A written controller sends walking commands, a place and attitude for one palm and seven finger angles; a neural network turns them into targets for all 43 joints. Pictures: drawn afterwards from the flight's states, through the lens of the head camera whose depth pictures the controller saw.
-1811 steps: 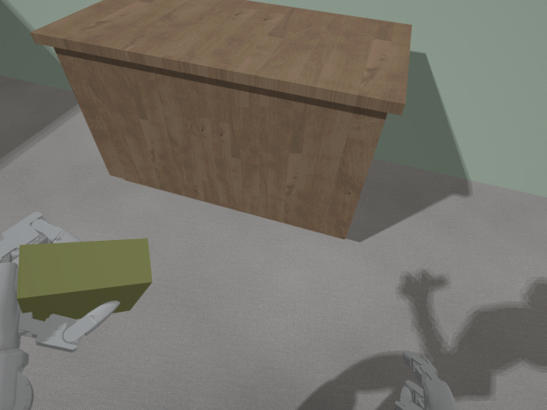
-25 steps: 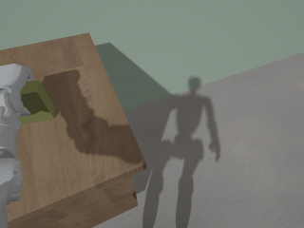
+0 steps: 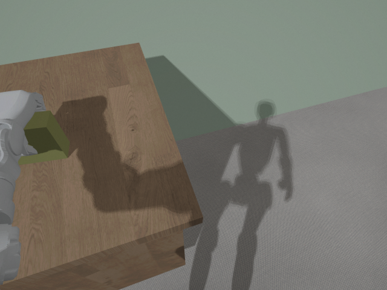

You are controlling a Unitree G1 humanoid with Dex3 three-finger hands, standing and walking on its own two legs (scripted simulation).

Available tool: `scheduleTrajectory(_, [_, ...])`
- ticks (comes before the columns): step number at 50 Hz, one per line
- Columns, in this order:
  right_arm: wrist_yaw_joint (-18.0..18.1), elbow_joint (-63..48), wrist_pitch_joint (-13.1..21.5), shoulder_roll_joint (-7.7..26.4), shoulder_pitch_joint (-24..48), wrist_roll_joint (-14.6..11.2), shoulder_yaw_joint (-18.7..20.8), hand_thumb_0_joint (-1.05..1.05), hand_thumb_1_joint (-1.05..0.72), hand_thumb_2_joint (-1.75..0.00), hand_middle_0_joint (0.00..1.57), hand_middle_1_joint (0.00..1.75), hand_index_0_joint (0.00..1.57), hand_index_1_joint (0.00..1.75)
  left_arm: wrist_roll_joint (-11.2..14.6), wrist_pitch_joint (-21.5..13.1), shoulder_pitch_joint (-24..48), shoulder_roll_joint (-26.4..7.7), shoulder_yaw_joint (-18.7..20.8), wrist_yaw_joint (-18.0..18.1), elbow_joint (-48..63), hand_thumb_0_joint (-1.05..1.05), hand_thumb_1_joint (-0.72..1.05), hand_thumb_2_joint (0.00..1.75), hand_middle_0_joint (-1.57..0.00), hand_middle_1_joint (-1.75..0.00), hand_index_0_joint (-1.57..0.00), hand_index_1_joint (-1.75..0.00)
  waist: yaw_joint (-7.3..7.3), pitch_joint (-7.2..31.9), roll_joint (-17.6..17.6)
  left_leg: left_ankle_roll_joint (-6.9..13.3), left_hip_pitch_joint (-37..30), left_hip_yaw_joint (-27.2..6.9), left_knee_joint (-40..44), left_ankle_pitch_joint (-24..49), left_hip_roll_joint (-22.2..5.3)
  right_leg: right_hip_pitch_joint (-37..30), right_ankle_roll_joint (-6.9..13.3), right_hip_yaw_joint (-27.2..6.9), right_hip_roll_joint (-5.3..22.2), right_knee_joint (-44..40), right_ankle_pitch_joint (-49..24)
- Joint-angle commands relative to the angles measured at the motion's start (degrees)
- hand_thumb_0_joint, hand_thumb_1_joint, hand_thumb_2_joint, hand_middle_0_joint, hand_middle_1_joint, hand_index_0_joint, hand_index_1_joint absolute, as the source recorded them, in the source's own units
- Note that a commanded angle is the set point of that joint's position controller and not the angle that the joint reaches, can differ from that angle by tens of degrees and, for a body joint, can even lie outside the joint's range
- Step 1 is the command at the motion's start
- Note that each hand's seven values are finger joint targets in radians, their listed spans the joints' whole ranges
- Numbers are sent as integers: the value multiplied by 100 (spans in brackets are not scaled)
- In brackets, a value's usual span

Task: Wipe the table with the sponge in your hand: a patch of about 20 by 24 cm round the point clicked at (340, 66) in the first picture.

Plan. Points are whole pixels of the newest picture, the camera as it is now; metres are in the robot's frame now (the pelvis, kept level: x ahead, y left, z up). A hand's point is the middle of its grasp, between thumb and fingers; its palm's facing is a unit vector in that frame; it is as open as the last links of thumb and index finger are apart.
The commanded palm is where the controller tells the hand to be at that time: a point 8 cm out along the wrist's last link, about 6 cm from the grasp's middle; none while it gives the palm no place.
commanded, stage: wipe back along the first lane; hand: left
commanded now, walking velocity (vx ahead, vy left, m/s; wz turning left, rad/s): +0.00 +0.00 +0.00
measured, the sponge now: (29, 144) +0.38 +0.39 +0.05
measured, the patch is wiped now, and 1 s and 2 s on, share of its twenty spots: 0.95 0.95 0.95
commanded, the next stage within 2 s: lift the sponge slowly off the table in 1.48 s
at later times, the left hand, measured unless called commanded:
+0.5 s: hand (26, 146) +0.35 +0.36 +0.10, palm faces -0.03 +0.03 -1.00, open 9.3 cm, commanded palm +0.31 +0.35 +0.12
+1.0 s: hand (26, 164) +0.31 +0.34 +0.10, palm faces +0.01 +0.01 -1.00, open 9.2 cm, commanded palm +0.26 +0.32 +0.12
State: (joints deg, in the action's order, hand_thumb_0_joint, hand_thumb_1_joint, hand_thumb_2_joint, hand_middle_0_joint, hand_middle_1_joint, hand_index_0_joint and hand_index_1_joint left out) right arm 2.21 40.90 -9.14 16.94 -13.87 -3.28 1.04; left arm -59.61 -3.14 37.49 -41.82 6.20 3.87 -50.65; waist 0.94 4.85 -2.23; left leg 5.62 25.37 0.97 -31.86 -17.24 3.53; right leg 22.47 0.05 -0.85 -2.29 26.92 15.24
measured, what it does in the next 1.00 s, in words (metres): stands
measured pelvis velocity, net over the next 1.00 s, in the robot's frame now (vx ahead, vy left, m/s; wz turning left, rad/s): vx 0.00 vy -0.01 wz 0.01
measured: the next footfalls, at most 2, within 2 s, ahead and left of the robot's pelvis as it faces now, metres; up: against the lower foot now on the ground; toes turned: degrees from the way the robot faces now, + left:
none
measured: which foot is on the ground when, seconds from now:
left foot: down 0.00-1.00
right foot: down 0.00-1.00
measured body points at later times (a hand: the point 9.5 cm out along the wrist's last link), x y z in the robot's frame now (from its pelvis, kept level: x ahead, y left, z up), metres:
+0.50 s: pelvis -0.01 +0.00 +0.00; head +0.02 -0.01 +0.45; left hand +0.34 +0.35 +0.15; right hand +0.12 -0.26 -0.13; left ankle -0.03 +0.05 -0.73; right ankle -0.03 -0.13 -0.73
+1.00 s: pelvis +0.00 -0.01 +0.01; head +0.02 -0.03 +0.46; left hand +0.30 +0.33 +0.15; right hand +0.17 -0.25 -0.11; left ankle -0.03 +0.05 -0.73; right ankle -0.03 -0.13 -0.73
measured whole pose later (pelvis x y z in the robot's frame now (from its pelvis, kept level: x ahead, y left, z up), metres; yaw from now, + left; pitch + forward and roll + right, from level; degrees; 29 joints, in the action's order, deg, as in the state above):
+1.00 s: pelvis +0.00 -0.01 +0.01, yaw +0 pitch +5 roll -1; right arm 1.3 40.1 -7.5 16.6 -8.3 -3.4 -0.4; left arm -53.2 8.2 11.3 -34.2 3.1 4.3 -18.0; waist 4.4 3.5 -4.6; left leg 5.2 16.2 1.0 -27.2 -15.7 4.2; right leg 14.4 0.1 -1.2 -1.6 24.6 14.9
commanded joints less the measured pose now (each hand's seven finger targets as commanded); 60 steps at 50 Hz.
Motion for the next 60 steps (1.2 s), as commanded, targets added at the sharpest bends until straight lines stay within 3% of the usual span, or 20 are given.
scheduleTrajectory(1, [35,-440,80,968,-210,33,323,0,-90,-90,20,30,20,30,60,44,1128,-1228,-36,-41,835,0,10,130,-120,-160,-120,-160,-26,1745,-176,-567,-1656,-504,77,3718,-437,-308,347,129,-140,74,-1697])
scheduleTrajectory(3, [35,-444,83,966,-164,37,315,0,-90,-90,20,30,20,30,138,110,1061,-1158,-53,-56,875,0,10,130,-120,-160,-120,-160,-9,1580,-25,-527,-1485,-461,164,3352,-404,-418,363,128,-122,16,-1661])
scheduleTrajectory(4, [42,-496,73,968,-74,38,287,0,-90,-90,20,30,20,30,171,79,1103,-1213,1,-90,1109,0,10,130,-120,-160,-120,-160,68,1710,-268,-577,-1570,-514,233,3528,-431,-488,393,107,-98,20,-1656])
scheduleTrajectory(8, [19,-494,85,926,6,32,261,0,-90,-90,20,30,20,30,195,213,703,-891,-222,-100,1088,0,10,130,-120,-160,-120,-160,46,1409,-9,-534,-1382,-460,259,3095,-382,-505,380,119,-106,-11,-1535])
scheduleTrajectory(13, [23,-530,104,900,121,32,221,0,-90,-90,20,30,20,30,164,274,548,-843,-220,-102,1178,0,10,130,-120,-160,-120,-160,102,1254,154,-533,-1201,-480,408,2588,-371,-568,398,127,-92,-38,-1278])
scheduleTrajectory(14, [26,-602,111,883,214,37,214,0,-90,-90,20,30,20,30,205,244,542,-747,-252,-124,1432,0,10,130,-120,-160,-120,-160,165,1355,-176,-565,-1313,-517,455,2795,-395,-608,422,86,-70,-48,-1290])
scheduleTrajectory(18, [1,-595,152,863,246,25,203,0,-90,-90,20,30,20,30,274,367,-64,-686,-181,-78,1373,0,10,130,-120,-160,-120,-160,183,1197,177,-528,-1167,-442,430,2632,-358,-732,399,91,-83,-55,-1366])
scheduleTrajectory(24, [-12,-695,188,833,492,18,173,0,-90,-90,20,30,20,30,447,503,-394,-396,-262,-87,1931,0,10,130,-120,-160,-120,-160,253,1152,85,-536,-1143,-454,571,2505,-369,-920,410,47,-40,-115,-1362])
scheduleTrajectory(28, [23,-649,217,828,550,9,156,0,-90,-90,20,30,20,30,458,666,-606,-601,-89,-51,1842,0,10,130,-120,-160,-120,-160,265,957,371,-476,-1022,-383,661,2001,-316,-1012,391,62,-45,-182,-1218])
scheduleTrajectory(29, [29,-704,210,840,666,11,126,0,-90,-90,20,30,20,30,488,653,-556,-597,-95,-82,2085,0,10,130,-120,-160,-120,-160,322,1010,95,-498,-1031,-408,705,2145,-305,-1110,421,13,-24,-194,-1285])
scheduleTrajectory(33, [30,-694,259,810,696,1,122,0,-90,-90,20,30,20,30,495,783,-761,-369,-283,-105,2149,0,10,130,-120,-160,-120,-160,265,914,264,-472,-1103,-382,703,2042,-309,-1071,388,53,-37,-233,-1247])
scheduleTrajectory(34, [31,-740,266,810,770,18,116,0,-90,-90,20,30,20,30,506,755,-743,-394,-231,-137,2360,0,10,130,-120,-160,-120,-160,322,999,-7,-497,-1150,-402,733,2273,-318,-1170,422,10,-17,-238,-1354])
scheduleTrajectory(37, [8,-747,310,791,783,4,107,0,-90,-90,20,30,20,30,569,820,-1324,-357,-165,-132,2499,0,10,130,-120,-160,-120,-160,336,1027,232,-493,-1182,-378,648,2487,-303,-1287,380,22,-31,-182,-1598])
scheduleTrajectory(44, [-42,-870,377,756,1082,27,113,0,-90,-90,20,30,20,30,752,992,-1997,-75,-153,-159,3417,0,10,130,-120,-160,-120,-160,433,1031,62,-521,-1377,-450,678,2973,-347,-1433,372,-21,-10,-226,-1771])
scheduleTrajectory(46, [-44,-812,390,761,1054,13,108,0,-90,-90,20,30,20,30,786,1086,-2323,-175,-32,-131,3396,0,10,130,-120,-160,-120,-160,418,911,293,-522,-1333,-410,661,2881,-330,-1442,337,21,-19,-202,-1815])
scheduleTrajectory(49, [-47,-897,399,734,1248,24,93,0,-90,-90,20,30,20,30,820,1206,-2277,96,-233,-166,3937,0,10,130,-120,-160,-120,-160,439,947,106,-531,-1425,-441,722,3047,-341,-1517,355,-26,5,-253,-1862])
scheduleTrajectory(53, [-70,-879,464,683,1295,19,84,0,-90,-90,20,30,20,30,875,1310,-3031,102,-101,-112,4192,0,10,130,-120,-160,-120,-160,487,949,357,-552,-1490,-447,679,3153,-327,-1618,311,-5,-13,-220,-2007])
scheduleTrajectory(54, [-69,-903,460,686,1389,26,69,0,-90,-90,20,30,20,30,896,1330,-3008,179,-143,-128,4353,0,10,130,-120,-160,-120,-160,497,896,187,-570,-1496,-457,709,3266,-329,-1642,340,-71,-8,-244,-2034])
scheduleTrajectory(59, [-58,-934,481,655,1557,52,33,0,-90,-90,20,30,20,30,950,1474,-3371,64,36,-91,4833,0,10,130,-120,-160,-120,-160,561,819,248,-534,-1486,-420,768,3076,-293,-1808,335,-113,2,-274,-2111])
scheduleTrajectory(60, [-43,-857,478,648,1499,42,16,0,-90,-90,20,30,20,30,930,1546,-3437,128,-44,-74,4652,0,10,130,-120,-160,-120,-160,486,659,319,-537,-1466,-397,787,2969,-307,-1698,308,-42,-4,-278,-1990])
